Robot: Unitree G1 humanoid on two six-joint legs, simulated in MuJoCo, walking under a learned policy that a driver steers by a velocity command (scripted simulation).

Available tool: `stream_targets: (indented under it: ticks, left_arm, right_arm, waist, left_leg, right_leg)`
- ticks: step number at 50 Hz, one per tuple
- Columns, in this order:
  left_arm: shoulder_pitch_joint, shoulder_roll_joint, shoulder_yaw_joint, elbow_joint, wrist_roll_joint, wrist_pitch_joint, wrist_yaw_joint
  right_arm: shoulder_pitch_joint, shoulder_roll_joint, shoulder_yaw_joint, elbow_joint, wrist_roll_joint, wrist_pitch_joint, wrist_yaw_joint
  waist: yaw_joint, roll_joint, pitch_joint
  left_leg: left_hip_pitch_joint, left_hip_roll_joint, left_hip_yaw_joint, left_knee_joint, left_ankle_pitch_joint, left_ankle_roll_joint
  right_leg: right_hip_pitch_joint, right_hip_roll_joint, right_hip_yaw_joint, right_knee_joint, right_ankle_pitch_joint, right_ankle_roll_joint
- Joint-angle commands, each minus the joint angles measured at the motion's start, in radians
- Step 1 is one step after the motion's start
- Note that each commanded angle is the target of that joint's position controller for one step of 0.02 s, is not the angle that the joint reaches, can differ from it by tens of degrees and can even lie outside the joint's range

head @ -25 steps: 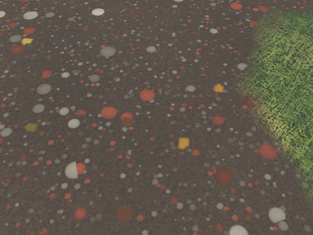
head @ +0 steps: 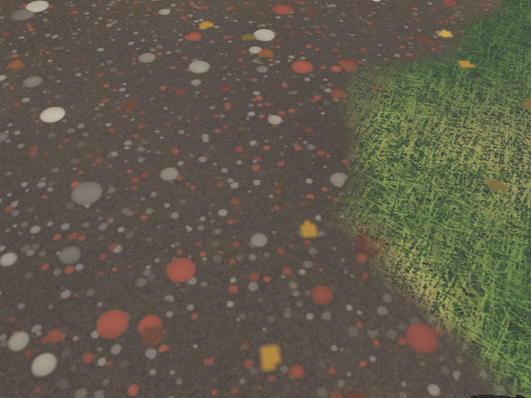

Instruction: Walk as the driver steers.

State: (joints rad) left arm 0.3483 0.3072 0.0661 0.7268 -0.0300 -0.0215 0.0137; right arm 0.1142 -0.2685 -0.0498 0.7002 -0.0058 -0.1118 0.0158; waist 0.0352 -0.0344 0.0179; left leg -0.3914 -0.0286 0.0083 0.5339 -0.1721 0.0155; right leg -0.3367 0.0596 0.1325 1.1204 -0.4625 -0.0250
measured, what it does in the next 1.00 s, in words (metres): walks ahead: right foot, then left foot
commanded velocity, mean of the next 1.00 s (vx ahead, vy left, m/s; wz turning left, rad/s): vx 0.50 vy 0.00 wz -0.13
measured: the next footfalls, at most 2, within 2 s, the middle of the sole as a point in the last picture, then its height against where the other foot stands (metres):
right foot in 0.42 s outside the picture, level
left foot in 0.96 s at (288, 314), level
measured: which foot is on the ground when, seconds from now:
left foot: down 0.00-0.44, up 0.46-0.94, down 0.96-1.00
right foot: up 0.00-0.40, down 0.42-0.98, up 1.00-1.00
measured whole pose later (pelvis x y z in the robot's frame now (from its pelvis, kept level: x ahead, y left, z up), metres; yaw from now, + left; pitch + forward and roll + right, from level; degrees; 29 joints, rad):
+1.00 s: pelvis +0.55 -0.09 -0.01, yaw -3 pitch +2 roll -1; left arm 0.30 0.29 0.07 0.82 0.00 -0.04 0.02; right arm 0.11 -0.29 -0.06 0.71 0.02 -0.06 0.05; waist 0.03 0.01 0.04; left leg -0.53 -0.03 0.04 0.64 -0.15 0.09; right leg -0.07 -0.04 -0.12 0.80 -0.48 0.02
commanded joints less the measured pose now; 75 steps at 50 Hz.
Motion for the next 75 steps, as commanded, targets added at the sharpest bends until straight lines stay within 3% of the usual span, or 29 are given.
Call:
stream_targets:
  ticks: [1,5,16,18,20,21,22,23,24,27,32,38,43,47,48,49,50,51,52,54,58,62,66,70,71,72,73,74,75]
  left_arm:
    - [-0.075,0.125,0.035,-0.115,0.011,-0.013,-0.003]
    - [-0.087,0.056,0.022,-0.135,0.004,0.006,-0.013]
    - [-0.342,0.016,-0.002,-0.221,0.005,-0.013,-0.065]
    - [-0.322,0.04,0.01,-0.229,0.012,-0.013,-0.067]
    - [-0.124,0.105,0.048,-0.178,0.019,-0.009,-0.059]
    - [0.037,0.164,0.077,-0.131,0.017,-0.001,-0.043]
    - [0.101,0.283,0.095,-0.116,0.017,-0.001,-0.028]
    - [0.114,0.237,0.076,-0.137,0.014,-0.012,-0.032]
    - [0.068,0.179,0.055,-0.125,0.022,-0.024,-0.041]
    - [-0.092,0.079,0.022,-0.118,0.031,-0.043,-0.041]
    - [-0.11,0.092,0.028,-0.068,0.045,-0.082,-0.032]
    - [-0.08,0.112,0.031,-0.015,0.042,-0.085,-0.014]
    - [-0.025,0.133,0.043,0.04,0.023,-0.054,-0.005]
    - [-0.07,0.176,0.053,0.031,0.019,-0.016,0.019]
    - [-0.063,0.16,0.043,0.022,0.022,-0.016,0.027]
    - [0.041,0.044,0.004,-0.026,0.05,-0.04,0.013]
    - [0.001,0.044,-0.01,-0.027,0.043,-0.08,-0.004]
    - [-0.106,0.112,0.009,-0.054,-0.001,-0.106,-0.021]
    - [-0.155,0.11,0.004,-0.072,-0.007,-0.121,-0.023]
    - [-0.159,0.117,0.015,-0.066,0.033,-0.116,-0.01]
    - [-0.134,0.076,0.009,-0.068,0.047,-0.076,-0.005]
    - [-0.289,0.032,-0.011,-0.104,0.043,-0.079,-0.009]
    - [-0.367,0.067,-0.002,-0.126,0.022,-0.094,-0.026]
    - [-0.243,0.115,0.027,-0.096,0.02,-0.112,-0.03]
    - [-0.141,0.148,0.042,-0.08,0.034,-0.118,-0.024]
    - [-0.001,0.202,0.054,-0.068,0.042,-0.115,-0.015]
    - [0.047,0.271,0.07,-0.029,0.048,-0.101,-0.026]
    - [-0.002,0.159,0.048,-0.057,0.03,-0.099,-0.029]
    - [-0.041,0.109,0.033,-0.061,0.028,-0.093,-0.023]
  right_arm:
    - [0.101,-0.104,-0.031,-0.015,-0.005,0.008,-0.011]
    - [0.098,-0.12,-0.04,0.018,0.0,-0.006,-0.013]
    - [0.196,-0.211,-0.061,0.104,0.028,0.031,-0.016]
    - [0.201,-0.237,-0.067,0.117,0.039,0.041,-0.015]
    - [0.185,-0.249,-0.065,0.124,0.045,0.052,-0.02]
    - [0.194,-0.213,-0.048,0.121,0.031,0.048,-0.024]
    - [0.27,-0.09,-0.005,0.07,-0.011,0.033,-0.013]
    - [0.258,-0.123,-0.003,0.085,0.011,0.005,-0.003]
    - [0.154,-0.195,-0.027,0.056,0.055,-0.007,0.004]
    - [0.114,-0.17,-0.024,0.064,0.03,0.001,-0.004]
    - [0.131,-0.105,-0.014,0.083,0.029,0.056,-0.009]
    - [-0.02,-0.068,-0.002,0.04,0.026,0.043,0.014]
    - [-0.108,-0.07,0.002,-0.025,0.024,0.042,0.045]
    - [0.097,-0.154,-0.046,-0.013,0.023,0.053,0.05]
    - [0.257,-0.218,-0.078,0.021,0.027,0.058,0.035]
    - [0.33,-0.338,-0.109,0.026,0.031,0.06,0.02]
    - [0.336,-0.293,-0.09,0.004,0.033,0.052,0.023]
    - [0.316,-0.231,-0.071,0.005,0.023,0.047,0.021]
    - [0.261,-0.205,-0.064,-0.002,0.024,0.044,0.018]
    - [0.146,-0.149,-0.045,-0.033,0.016,0.046,0.011]
    - [0.117,-0.168,-0.051,-0.054,0.013,0.044,-0.008]
    - [0.167,-0.19,-0.059,-0.037,0.026,0.054,-0.027]
    - [0.229,-0.189,-0.061,-0.015,0.034,0.069,-0.033]
    - [0.205,-0.164,-0.058,-0.026,0.027,0.078,-0.036]
    - [0.207,-0.118,-0.042,-0.035,0.021,0.075,-0.032]
    - [0.245,-0.05,-0.018,-0.05,0.001,0.073,-0.03]
    - [0.366,-0.041,-0.01,-0.089,0.043,0.062,-0.028]
    - [0.332,-0.154,-0.032,-0.051,0.05,0.064,-0.033]
    - [0.224,-0.193,-0.045,-0.065,0.04,0.069,-0.031]
  waist:
    - [-0.076,0.13,-0.021]
    - [-0.053,0.136,0.006]
    - [-0.124,0.086,0.071]
    - [-0.087,0.106,0.046]
    - [0.044,0.11,-0.077]
    - [0.118,0.079,-0.164]
    - [0.058,-0.176,-0.281]
    - [0.079,-0.157,-0.457]
    - [0.096,-0.083,-0.318]
    - [-0.008,-0.028,-0.092]
    - [-0.047,-0.014,-0.014]
    - [0.013,-0.008,0.049]
    - [0.04,-0.002,0.076]
    - [-0.098,-0.05,-0.083]
    - [-0.177,-0.003,-0.173]
    - [-0.119,0.245,-0.293]
    - [-0.138,0.224,-0.428]
    - [-0.17,0.16,-0.32]
    - [-0.144,0.098,-0.205]
    - [-0.061,0.054,-0.083]
    - [-0.017,0.085,-0.05]
    - [-0.078,0.111,-0.026]
    - [-0.108,0.129,-0.027]
    - [-0.024,0.165,-0.052]
    - [0.026,0.133,-0.134]
    - [0.059,-0.028,-0.275]
    - [-0.012,-0.382,-0.322]
    - [0.02,-0.199,-0.219]
    - [0.043,-0.106,-0.113]
  left_leg:
    - [0.344,0.312,-0.377,-0.294,-0.136,0.153]
    - [0.264,0.287,-0.185,-0.373,0.044,0.173]
    - [0.419,0.306,0.096,-0.359,0.296,0.133]
    - [0.465,0.32,0.118,-0.275,0.56,0.123]
    - [0.431,0.289,0.172,-0.009,0.819,0.089]
    - [0.253,0.252,0.19,0.216,0.678,0.054]
    - [-0.183,0.108,0.185,0.618,-0.076,-0.014]
    - [-0.29,0.021,-0.033,0.817,-0.423,-0.025]
    - [-0.379,0.078,-0.08,0.848,-0.36,-0.014]
    - [-0.279,0.185,-0.068,0.657,-0.169,-0.004]
    - [-0.26,0.186,-0.095,0.525,0.0,-0.047]
    - [-0.254,0.135,-0.054,0.183,0.311,-0.034]
    - [-0.324,0.11,-0.012,0.069,0.195,0.021]
    - [-0.004,-0.02,0.098,0.05,0.028,0.106]
    - [0.274,-0.012,0.024,0.014,0.075,0.151]
    - [0.68,0.256,-0.472,-0.007,-0.023,0.333]
    - [0.817,0.36,-0.861,-0.187,-0.128,0.418]
    - [0.76,0.337,-0.73,-0.223,-0.147,0.355]
    - [0.616,0.298,-0.6,-0.229,-0.102,0.316]
    - [0.341,0.229,-0.431,-0.263,0.092,0.278]
    - [0.147,0.169,-0.307,-0.311,0.27,0.284]
    - [0.091,0.101,-0.238,-0.295,0.165,0.219]
    - [0.16,0.137,-0.333,-0.233,0.051,0.195]
    - [0.212,0.143,-0.419,-0.081,0.057,0.146]
    - [0.167,0.091,-0.374,0.074,0.059,0.113]
    - [0.036,0.004,-0.261,0.37,-0.186,0.07]
    - [-0.316,-0.07,-0.173,0.654,-0.455,0.027]
    - [-0.404,0.008,-0.206,0.762,-0.374,0.011]
    - [-0.416,0.037,-0.176,0.776,-0.277,0.006]
  right_leg:
    - [-0.4,-0.137,0.005,0.11,0.11,0.014]
    - [-0.368,-0.174,-0.029,0.01,0.186,0.029]
    - [-0.314,-0.136,-0.146,-0.471,0.418,-0.013]
    - [-0.232,-0.087,-0.181,-0.509,0.316,-0.053]
    - [0.071,-0.011,-0.224,-0.591,0.335,-0.108]
    - [0.357,-0.036,-0.157,-0.587,0.388,-0.138]
    - [0.738,-0.319,0.324,-0.601,0.33,-0.283]
    - [0.784,-0.453,0.678,-0.769,0.249,-0.385]
    - [0.69,-0.413,0.513,-0.79,0.27,-0.328]
    - [0.309,-0.297,0.176,-0.844,0.482,-0.237]
    - [0.166,-0.287,-0.005,-0.98,0.527,-0.232]
    - [0.215,-0.262,-0.188,-1.021,0.506,-0.161]
    - [0.423,-0.326,-0.233,-0.937,0.641,-0.134]
    - [0.437,-0.3,-0.305,-0.551,1.203,-0.067]
    - [0.273,-0.258,-0.318,-0.302,1.07,-0.028]
    - [-0.177,-0.102,-0.3,0.099,0.381,0.047]
    - [-0.366,0.018,-0.079,0.261,-0.127,0.049]
    - [-0.467,-0.05,-0.01,0.29,-0.068,0.023]
    - [-0.476,-0.095,-0.028,0.216,0.019,0.006]
    - [-0.355,-0.159,-0.04,0.049,0.116,0.018]
    - [-0.258,-0.155,-0.077,-0.117,0.205,0.08]
    - [-0.188,-0.101,-0.09,-0.441,0.478,0.108]
    - [-0.136,-0.065,-0.059,-0.592,0.527,0.097]
    - [0.026,-0.065,-0.062,-0.67,0.411,0.028]
    - [0.207,-0.129,-0.018,-0.67,0.385,-0.015]
    - [0.458,-0.312,0.178,-0.671,0.312,-0.067]
    - [0.656,-0.494,0.684,-0.803,0.005,-0.223]
    - [0.584,-0.469,0.664,-0.845,-0.174,-0.198]
    - [0.477,-0.425,0.476,-0.843,-0.095,-0.156]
